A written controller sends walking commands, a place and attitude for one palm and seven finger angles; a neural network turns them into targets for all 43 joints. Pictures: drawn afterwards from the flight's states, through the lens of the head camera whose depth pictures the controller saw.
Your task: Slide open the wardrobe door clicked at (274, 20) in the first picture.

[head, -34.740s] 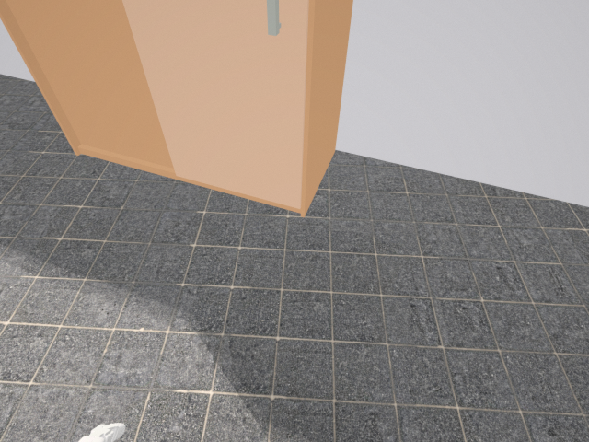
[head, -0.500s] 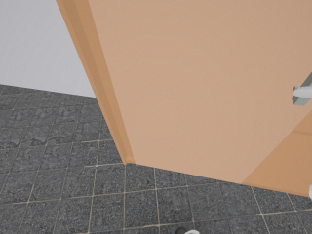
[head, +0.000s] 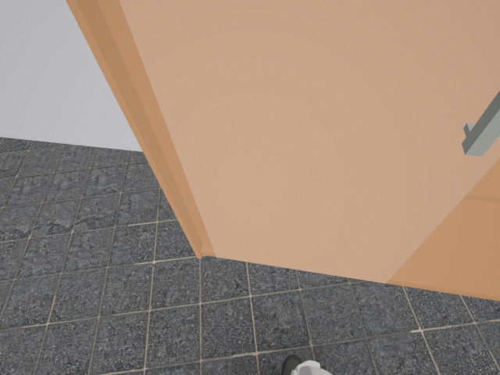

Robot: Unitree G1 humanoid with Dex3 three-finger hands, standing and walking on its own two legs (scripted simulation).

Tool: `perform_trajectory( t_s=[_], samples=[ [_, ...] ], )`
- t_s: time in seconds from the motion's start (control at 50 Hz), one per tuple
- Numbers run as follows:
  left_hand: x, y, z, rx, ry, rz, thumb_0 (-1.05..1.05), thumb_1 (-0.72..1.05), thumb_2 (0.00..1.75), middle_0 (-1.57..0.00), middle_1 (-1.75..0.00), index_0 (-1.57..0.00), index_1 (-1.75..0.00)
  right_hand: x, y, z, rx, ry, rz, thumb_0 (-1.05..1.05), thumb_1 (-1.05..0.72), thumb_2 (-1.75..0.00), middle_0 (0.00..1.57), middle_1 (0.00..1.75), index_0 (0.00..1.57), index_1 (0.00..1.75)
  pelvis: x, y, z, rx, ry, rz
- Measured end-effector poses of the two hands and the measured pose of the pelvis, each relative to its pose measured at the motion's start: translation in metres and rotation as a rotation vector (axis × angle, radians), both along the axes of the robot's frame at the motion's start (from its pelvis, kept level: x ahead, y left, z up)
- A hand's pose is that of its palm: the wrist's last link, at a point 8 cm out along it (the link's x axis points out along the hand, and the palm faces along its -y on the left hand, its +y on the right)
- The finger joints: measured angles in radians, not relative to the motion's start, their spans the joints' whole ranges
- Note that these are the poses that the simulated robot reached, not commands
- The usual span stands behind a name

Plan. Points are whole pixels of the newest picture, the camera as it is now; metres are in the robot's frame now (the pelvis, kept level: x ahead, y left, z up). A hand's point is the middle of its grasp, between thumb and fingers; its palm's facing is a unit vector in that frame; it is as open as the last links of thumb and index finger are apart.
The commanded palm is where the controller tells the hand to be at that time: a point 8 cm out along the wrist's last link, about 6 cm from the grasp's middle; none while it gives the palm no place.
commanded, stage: slip the hand off the handle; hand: right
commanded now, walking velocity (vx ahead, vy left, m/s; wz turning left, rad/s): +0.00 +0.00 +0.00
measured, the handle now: out of the picture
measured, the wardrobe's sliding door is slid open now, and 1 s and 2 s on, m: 0.57 0.57 0.57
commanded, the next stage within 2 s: draw the hand back to the body in 0.68 s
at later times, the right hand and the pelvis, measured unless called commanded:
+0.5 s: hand out of the picture +0.38 -0.36 +0.19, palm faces +0.49 +0.85 -0.18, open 14.7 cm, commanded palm +0.33 -0.39 +0.19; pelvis +0.00 +0.00 +0.00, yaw +0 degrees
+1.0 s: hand out of the picture +0.33 -0.32 +0.19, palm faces +0.11 +0.99 -0.02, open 14.7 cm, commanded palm +0.28 -0.36 +0.19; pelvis +0.00 +0.01 +0.01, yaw +1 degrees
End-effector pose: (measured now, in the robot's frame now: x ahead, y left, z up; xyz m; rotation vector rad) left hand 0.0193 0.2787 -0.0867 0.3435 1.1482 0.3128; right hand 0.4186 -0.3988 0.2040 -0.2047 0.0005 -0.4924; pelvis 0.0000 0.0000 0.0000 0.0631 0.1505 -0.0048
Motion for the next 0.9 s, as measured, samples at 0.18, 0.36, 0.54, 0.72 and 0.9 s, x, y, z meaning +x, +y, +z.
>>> perform_trajectory(
  t_s=[0.18,0.36,0.54,0.72,0.9],
  samples=[
    [-0.005,-0.006,-0.002,-0.025,-0.002,0.032,0.0,0.9,0.9,-0.21,-0.3,-0.21,-0.3,-0.017,-0.006,-0.005,-0.012,-0.016,0.016,-0.02,0.55,-0.2,0.25,1.15,0.25,1.15,0.004,-0.003,0.001,-0.002,-0.01,0.017],
    [0.037,-0.016,-0.002,-0.053,-0.134,-0.03,0.01,0.9,0.9,-0.21,-0.3,-0.21,-0.3,-0.053,0.0,-0.009,-0.005,-0.035,-0.002,-0.02,0.55,-0.2,0.25,1.15,0.25,1.15,0.001,-0.004,0.003,-0.006,-0.053,0.008],
    [0.09,-0.025,0.012,-0.07,-0.316,-0.124,0.01,0.9,0.9,-0.21,-0.3,-0.21,-0.3,-0.089,0.0,-0.006,-0.007,-0.035,-0.02,-0.02,0.55,-0.2,0.25,1.15,0.25,1.15,-0.005,0.0,0.005,-0.009,-0.092,0.0],
    [0.111,-0.027,0.02,-0.08,-0.386,-0.173,0.01,0.9,0.9,-0.21,-0.3,-0.21,-0.3,-0.121,0.001,-0.007,-0.021,-0.041,-0.017,-0.02,0.55,-0.2,0.25,1.15,0.25,1.15,-0.007,0.005,0.006,-0.011,-0.121,-0.006],
    [0.11,-0.026,0.019,-0.079,-0.404,-0.17,0.01,0.9,0.9,-0.21,-0.3,-0.21,-0.3,-0.12,0.016,-0.012,0.107,-0.047,0.154,-0.02,0.55,-0.2,0.25,1.15,0.25,1.15,-0.009,0.01,0.007,-0.008,-0.142,-0.009]
  ],
)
